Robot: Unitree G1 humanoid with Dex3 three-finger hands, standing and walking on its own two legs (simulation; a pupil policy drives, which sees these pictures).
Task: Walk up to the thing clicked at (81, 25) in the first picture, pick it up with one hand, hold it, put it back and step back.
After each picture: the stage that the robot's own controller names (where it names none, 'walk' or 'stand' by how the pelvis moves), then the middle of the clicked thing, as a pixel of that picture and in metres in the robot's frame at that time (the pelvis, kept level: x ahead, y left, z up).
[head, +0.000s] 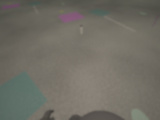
stand; (81, 29) +2.28 +0.39 -0.65
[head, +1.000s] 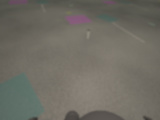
walk; (88, 33) +2.15 +0.16 -0.63
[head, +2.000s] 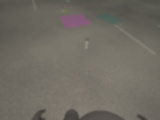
walk; (86, 43) +1.51 +0.09 -0.64
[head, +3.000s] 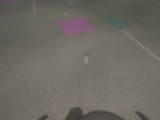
walk; (86, 58) +1.03 +0.10 -0.64
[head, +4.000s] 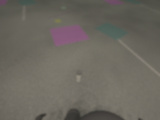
walk; (78, 76) +0.68 +0.15 -0.64
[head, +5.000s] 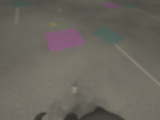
walk; (74, 87) +0.52 +0.15 -0.65
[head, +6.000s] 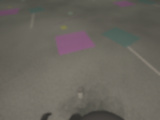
stand; (80, 92) +0.45 +0.15 -0.65
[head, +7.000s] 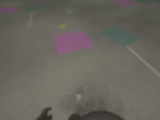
stand; (78, 94) +0.42 +0.16 -0.64
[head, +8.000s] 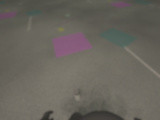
stand; (77, 95) +0.42 +0.20 -0.65
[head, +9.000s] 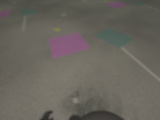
stand; (75, 97) +0.39 +0.20 -0.66
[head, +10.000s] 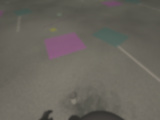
stand; (73, 98) +0.37 +0.22 -0.66
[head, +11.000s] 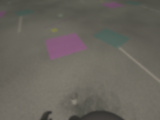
stand; (74, 99) +0.37 +0.21 -0.66
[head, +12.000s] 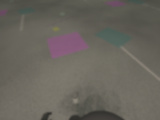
stand; (75, 98) +0.37 +0.19 -0.66
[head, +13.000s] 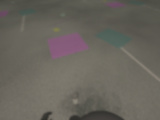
stand; (75, 98) +0.37 +0.20 -0.66
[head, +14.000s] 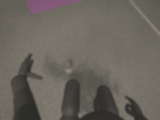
go down; (68, 67) +0.42 +0.22 -0.39
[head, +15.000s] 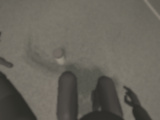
go down; (59, 57) +0.44 +0.28 -0.28
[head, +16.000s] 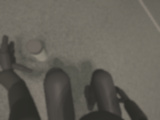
close in; (38, 52) +0.40 +0.32 -0.18
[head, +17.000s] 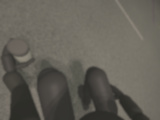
close; (23, 54) +0.39 +0.34 -0.15
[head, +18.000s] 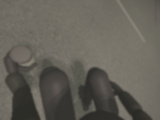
lift; (26, 59) +0.35 +0.33 -0.15
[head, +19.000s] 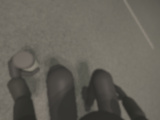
lift; (30, 64) +0.30 +0.34 -0.14
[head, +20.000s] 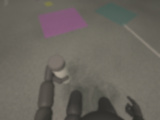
lift; (61, 71) +0.31 +0.20 +0.06
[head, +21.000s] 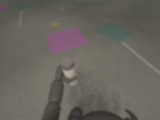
hold; (70, 73) +0.32 +0.15 +0.07
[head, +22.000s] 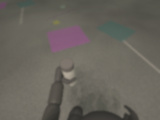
hold; (69, 74) +0.31 +0.16 +0.05
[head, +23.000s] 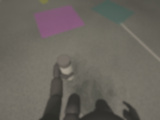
crouch; (67, 69) +0.36 +0.17 -0.02
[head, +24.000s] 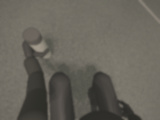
lower; (40, 46) +0.46 +0.30 -0.06
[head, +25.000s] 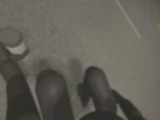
lower; (17, 47) +0.42 +0.35 -0.15
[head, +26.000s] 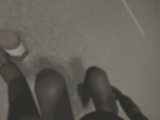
lower; (16, 49) +0.40 +0.36 -0.16
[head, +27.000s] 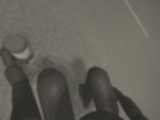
lower; (22, 52) +0.39 +0.35 -0.16
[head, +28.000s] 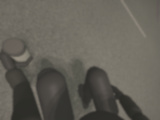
lower; (21, 55) +0.38 +0.34 -0.16
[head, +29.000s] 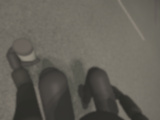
open; (27, 55) +0.38 +0.33 -0.16
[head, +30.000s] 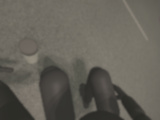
stand; (30, 53) +0.38 +0.32 -0.16
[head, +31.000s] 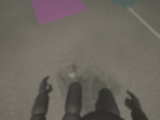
walk; (71, 72) +0.42 +0.23 -0.43
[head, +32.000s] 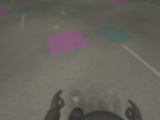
stand; (75, 96) +0.39 +0.19 -0.60
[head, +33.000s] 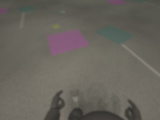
stand; (75, 96) +0.38 +0.19 -0.60
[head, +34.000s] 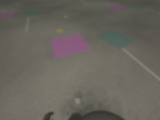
stand; (77, 98) +0.40 +0.17 -0.65
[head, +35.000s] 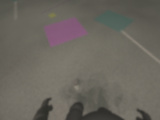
walk; (76, 85) +0.43 +0.21 -0.63
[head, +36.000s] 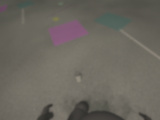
walk; (78, 77) +0.59 +0.26 -0.64
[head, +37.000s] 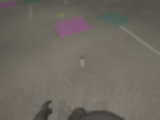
walk; (82, 61) +0.92 +0.21 -0.64
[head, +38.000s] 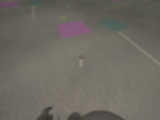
stand; (81, 61) +1.00 +0.20 -0.64
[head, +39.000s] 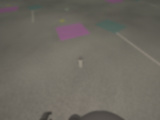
stand; (80, 62) +1.02 +0.21 -0.66
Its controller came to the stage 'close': yes
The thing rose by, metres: 0.69
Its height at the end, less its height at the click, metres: +0.00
